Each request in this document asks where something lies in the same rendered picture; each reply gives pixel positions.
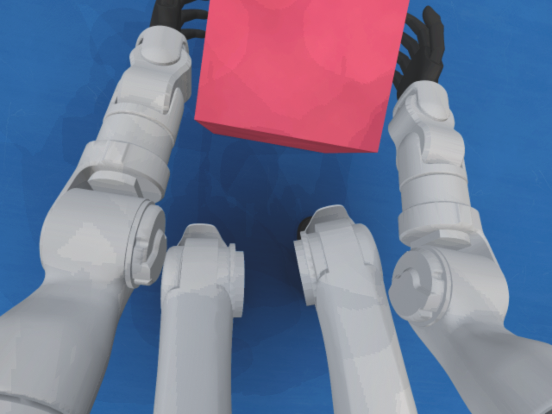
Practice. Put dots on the left robot upper arm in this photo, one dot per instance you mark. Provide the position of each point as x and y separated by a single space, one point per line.
55 345

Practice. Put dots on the robot right forearm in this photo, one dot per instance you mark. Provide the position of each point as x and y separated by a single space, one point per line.
432 176

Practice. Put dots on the right robot foot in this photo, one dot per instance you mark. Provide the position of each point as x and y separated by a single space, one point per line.
302 226

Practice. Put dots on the robot right shin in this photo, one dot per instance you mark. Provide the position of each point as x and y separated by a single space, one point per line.
367 245

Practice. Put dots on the robot left forearm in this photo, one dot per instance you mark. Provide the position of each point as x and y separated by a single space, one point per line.
140 126

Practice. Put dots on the right robot upper arm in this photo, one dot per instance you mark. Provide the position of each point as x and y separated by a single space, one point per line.
456 303

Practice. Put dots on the robot left hand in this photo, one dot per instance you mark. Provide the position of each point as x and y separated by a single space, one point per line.
170 13

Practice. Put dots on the carton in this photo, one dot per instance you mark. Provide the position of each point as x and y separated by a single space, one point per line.
308 74

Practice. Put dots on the robot right hand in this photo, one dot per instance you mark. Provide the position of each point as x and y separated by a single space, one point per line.
426 55

